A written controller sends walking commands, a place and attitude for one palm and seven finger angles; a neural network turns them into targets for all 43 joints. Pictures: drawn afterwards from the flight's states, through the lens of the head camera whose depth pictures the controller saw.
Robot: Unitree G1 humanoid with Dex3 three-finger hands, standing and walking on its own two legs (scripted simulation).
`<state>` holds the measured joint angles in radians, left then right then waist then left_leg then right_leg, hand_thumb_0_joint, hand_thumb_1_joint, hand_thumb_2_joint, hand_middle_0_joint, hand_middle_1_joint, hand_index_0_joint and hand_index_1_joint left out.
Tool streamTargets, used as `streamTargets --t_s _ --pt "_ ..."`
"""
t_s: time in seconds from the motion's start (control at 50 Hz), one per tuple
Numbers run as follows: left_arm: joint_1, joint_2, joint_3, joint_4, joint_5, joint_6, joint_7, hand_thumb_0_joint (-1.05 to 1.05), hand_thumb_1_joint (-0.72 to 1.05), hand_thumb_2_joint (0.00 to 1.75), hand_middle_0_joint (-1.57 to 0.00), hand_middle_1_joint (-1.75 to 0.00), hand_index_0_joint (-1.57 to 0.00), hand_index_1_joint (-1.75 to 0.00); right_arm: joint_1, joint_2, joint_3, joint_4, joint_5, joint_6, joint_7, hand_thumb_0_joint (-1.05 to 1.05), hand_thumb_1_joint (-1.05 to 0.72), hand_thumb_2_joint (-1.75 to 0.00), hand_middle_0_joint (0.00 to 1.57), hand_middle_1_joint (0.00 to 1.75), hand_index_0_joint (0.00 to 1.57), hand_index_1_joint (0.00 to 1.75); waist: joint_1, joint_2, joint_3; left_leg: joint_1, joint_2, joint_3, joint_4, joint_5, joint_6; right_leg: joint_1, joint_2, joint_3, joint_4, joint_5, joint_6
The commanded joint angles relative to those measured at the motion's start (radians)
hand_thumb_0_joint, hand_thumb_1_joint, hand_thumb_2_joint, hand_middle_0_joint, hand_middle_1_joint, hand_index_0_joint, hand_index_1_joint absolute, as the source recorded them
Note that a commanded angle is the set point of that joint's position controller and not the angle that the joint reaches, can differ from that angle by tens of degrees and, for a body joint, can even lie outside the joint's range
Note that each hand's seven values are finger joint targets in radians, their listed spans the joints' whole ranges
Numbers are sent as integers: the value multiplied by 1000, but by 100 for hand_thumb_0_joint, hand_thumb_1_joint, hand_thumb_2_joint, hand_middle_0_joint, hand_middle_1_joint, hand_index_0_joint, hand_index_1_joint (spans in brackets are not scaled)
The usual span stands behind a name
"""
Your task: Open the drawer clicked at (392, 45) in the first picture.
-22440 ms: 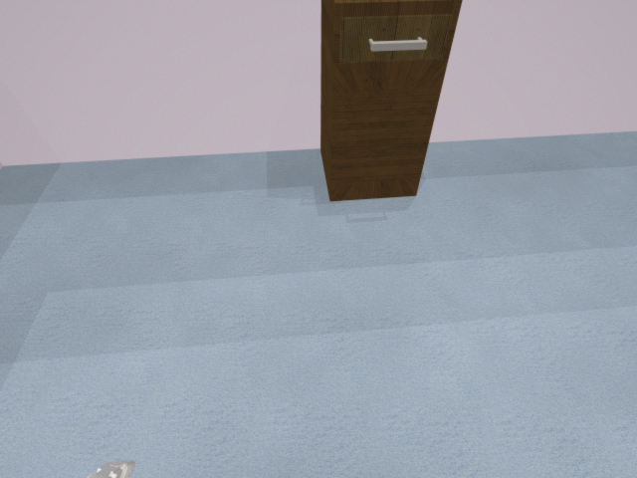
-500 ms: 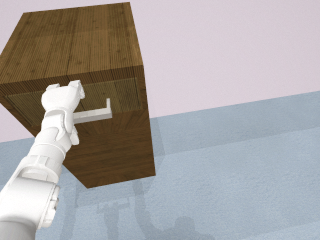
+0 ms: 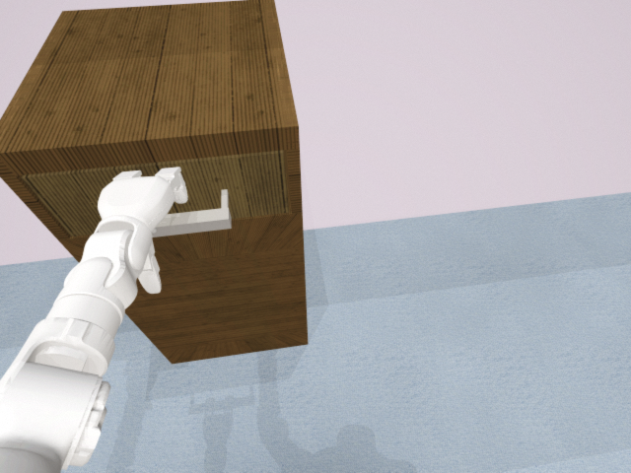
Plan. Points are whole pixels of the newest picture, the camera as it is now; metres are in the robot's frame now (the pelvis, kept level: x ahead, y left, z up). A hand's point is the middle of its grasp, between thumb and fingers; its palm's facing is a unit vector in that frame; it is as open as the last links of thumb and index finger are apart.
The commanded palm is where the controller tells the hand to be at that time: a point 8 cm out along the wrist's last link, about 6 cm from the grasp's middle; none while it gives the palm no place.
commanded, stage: move the hooked fingers above the handle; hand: left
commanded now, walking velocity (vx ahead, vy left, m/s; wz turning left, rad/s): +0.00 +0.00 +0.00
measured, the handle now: (169, 213) +0.50 +0.24 +0.00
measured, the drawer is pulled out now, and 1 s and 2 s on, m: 0.00 0.00 0.00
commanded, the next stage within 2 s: lower the fingers behind the handle in 1.92 s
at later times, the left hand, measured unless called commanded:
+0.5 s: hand (140, 221) +0.44 +0.25 +0.05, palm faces -0.17 +0.00 -0.98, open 13.8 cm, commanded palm +0.44 +0.23 +0.11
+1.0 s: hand (152, 210) +0.45 +0.23 +0.06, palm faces -0.12 -0.02 -0.99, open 13.7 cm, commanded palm +0.43 +0.23 +0.11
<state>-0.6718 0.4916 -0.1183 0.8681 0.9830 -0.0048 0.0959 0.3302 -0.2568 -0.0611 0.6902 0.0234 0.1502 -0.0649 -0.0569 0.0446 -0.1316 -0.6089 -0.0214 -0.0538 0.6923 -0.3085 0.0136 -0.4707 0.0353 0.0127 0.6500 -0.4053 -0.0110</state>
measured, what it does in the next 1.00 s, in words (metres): stands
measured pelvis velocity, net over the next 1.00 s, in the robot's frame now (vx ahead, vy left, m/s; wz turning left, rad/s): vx -0.01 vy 0.00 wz -0.05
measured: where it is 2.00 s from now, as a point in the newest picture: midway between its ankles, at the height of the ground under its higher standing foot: outside the picture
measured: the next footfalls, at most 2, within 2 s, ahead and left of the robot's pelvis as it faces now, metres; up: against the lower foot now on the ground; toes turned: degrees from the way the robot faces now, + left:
none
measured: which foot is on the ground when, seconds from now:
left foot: down 0.00-1.00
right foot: down 0.00-1.00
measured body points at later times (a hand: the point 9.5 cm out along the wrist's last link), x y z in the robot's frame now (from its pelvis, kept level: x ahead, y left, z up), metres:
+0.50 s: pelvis -0.01 +0.00 +0.00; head +0.05 -0.02 +0.45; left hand +0.45 +0.25 +0.10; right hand +0.02 -0.27 -0.13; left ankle +0.01 +0.11 -0.72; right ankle -0.06 -0.12 -0.72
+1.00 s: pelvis -0.01 +0.00 +0.00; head +0.04 -0.03 +0.45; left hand +0.45 +0.23 +0.12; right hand +0.04 -0.26 -0.14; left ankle +0.01 +0.11 -0.72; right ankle -0.06 -0.12 -0.72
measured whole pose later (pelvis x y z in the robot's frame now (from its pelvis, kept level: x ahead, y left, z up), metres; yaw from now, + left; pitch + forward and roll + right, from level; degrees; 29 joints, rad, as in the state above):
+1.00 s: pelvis -0.01 +0.00 +0.00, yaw -3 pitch +13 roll +0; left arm -0.77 0.49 -0.02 1.06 1.03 0.14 0.16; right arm 0.30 -0.23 -0.01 0.66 0.04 0.18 -0.07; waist -0.10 0.07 -0.16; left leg -0.61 0.00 -0.01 0.67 -0.30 0.01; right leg -0.50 0.05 0.06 0.67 -0.39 -0.01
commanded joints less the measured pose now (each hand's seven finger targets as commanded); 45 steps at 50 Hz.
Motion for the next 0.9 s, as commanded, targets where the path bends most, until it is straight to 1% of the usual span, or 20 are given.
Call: streamTargets --t_s 0.0,0.06,0.12,0.16,0.18,0.22,0.26,0.32,0.36,0.42,0.44,0.52,0.54,0.56,0.58,0.64,0.7,0.78,0.84,0.88 --pt "-562 229 129 -323 30 -133 125 0 -50 30 -30 -120 -30 -120 64 -129 -51 -66 -10 -36 -10 0 -90 -90 20 30 20 30 -43 121 -344 402 -2 21 16 422 32 -120 31 -30 -32 354 -31" --pt "-528 391 293 -217 54 -70 248 0 -50 30 -30 -120 -30 -120 46 -134 -35 -64 -17 -30 -2 0 -90 -90 20 30 20 30 6 102 -374 288 -7 23 20 404 21 -85 34 -44 12 344 -38" --pt "-444 343 258 -102 74 77 321 0 -50 30 -30 -120 -30 -120 1 -127 -22 -77 -22 -23 16 0 -90 -90 20 30 20 30 41 92 -383 222 -12 61 10 395 12 -32 34 -56 21 363 -38" --pt "-417 320 224 5 88 176 306 0 -50 30 -30 -120 -30 -120 5 -136 -22 -79 -18 -11 26 0 -90 -90 20 30 20 30 39 36 -417 208 -7 77 5 401 13 13 35 -51 17 397 -31" --pt "-448 296 192 3 85 205 285 0 -50 30 -30 -120 -30 -120 11 -139 -23 -85 -11 -4 27 0 -90 -90 20 30 20 30 23 4 -409 205 -3 80 -2 393 15 22 34 -51 5 406 -25" --pt "-474 347 212 29 64 247 251 0 -50 30 -30 -120 -30 -120 6 -144 -16 -85 -3 9 19 0 -90 -90 20 30 20 30 24 -76 -412 183 -6 91 -23 348 26 95 27 -32 -22 419 -13" --pt "-463 376 222 33 44 253 202 0 -50 30 -30 -120 -30 -120 -4 -146 -11 -101 7 19 1 0 -90 -90 20 30 20 30 22 -130 -415 166 -12 96 -36 322 36 158 14 -14 -43 448 -2" --pt "-433 339 172 86 47 238 133 0 -50 30 -30 -120 -30 -120 -6 -149 0 -105 17 20 -20 0 -90 -90 20 30 20 30 -3 -181 -265 123 -11 100 -64 231 44 115 6 -12 -88 388 6" --pt "-438 322 149 75 56 175 87 0 -50 30 -30 -120 -30 -120 8 -154 -3 -113 18 7 -31 0 -90 -90 20 30 20 30 -24 -167 -229 128 -8 96 -64 210 51 87 2 -4 -99 367 5" --pt "-461 241 91 -49 57 41 43 0 -50 30 -30 -120 -30 -120 47 -147 -22 -116 8 -15 -34 0 -90 -90 20 30 20 30 -44 -57 -272 218 -4 85 -36 258 53 25 8 1 -85 371 -6" --pt "-495 164 28 -107 48 -4 33 0 -50 30 -30 -120 -30 -120 58 -138 -28 -118 4 -22 -30 0 -90 -90 20 30 20 30 -67 -32 -279 246 -6 78 -27 270 54 3 11 1 -87 365 -8" --pt "-553 173 72 -286 25 -134 86 0 -50 30 -30 -120 -30 -120 94 -126 -54 -91 -8 -42 -21 0 -90 -90 20 30 20 30 -58 115 -367 378 4 45 21 371 41 -108 29 -11 -41 341 -24" --pt "-571 171 80 -308 20 -145 109 0 -50 30 -30 -120 -30 -120 102 -126 -58 -81 -12 -44 -15 0 -90 -90 20 30 20 30 -64 88 -387 388 5 37 34 406 42 -109 32 -16 -34 359 -24" --pt "-584 207 120 -327 18 -151 141 0 -50 30 -30 -120 -30 -120 106 -130 -61 -73 -11 -45 -11 0 -90 -90 20 30 20 30 -55 115 -417 394 6 33 39 420 35 -113 34 -19 -22 367 -24" --pt "-562 268 186 -313 26 -145 180 0 -50 30 -30 -120 -30 -120 106 -135 -63 -64 -13 -44 -6 0 -90 -90 20 30 20 30 -33 111 -434 381 5 26 44 433 29 -107 37 -27 -3 368 -29" --pt "-554 319 252 -243 47 -66 286 0 -50 30 -30 -120 -30 -120 86 -143 -55 -44 -22 -42 12 0 -90 -90 20 30 20 30 -15 80 -429 309 -2 28 48 458 26 -87 40 -44 21 397 -34" --pt "-496 321 245 -106 71 82 335 0 -50 30 -30 -120 -30 -120 50 -145 -41 -44 -17 -32 28 0 -90 -90 20 30 20 30 4 65 -395 231 -8 57 23 398 22 -46 40 -52 15 384 -31" --pt "-489 311 187 9 71 223 254 0 -50 30 -30 -120 -30 -120 35 -153 -32 -59 -1 -8 28 0 -90 -90 20 30 20 30 4 -4 -400 203 -6 84 -11 357 27 48 31 -36 -18 418 -20" --pt "-461 351 198 68 41 243 175 0 -50 30 -30 -120 -30 -120 16 -159 -17 -73 8 10 6 0 -90 -90 20 30 20 30 -3 -114 -360 161 -11 92 -37 298 40 126 16 -15 -58 436 -4" --pt "-413 340 176 107 39 228 124 0 -50 30 -30 -120 -30 -120 9 -157 -6 -88 16 13 -8 0 -90 -90 20 30 20 30 -7 -167 -280 124 -14 100 -53 245 46 126 7 -11 -79 426 5"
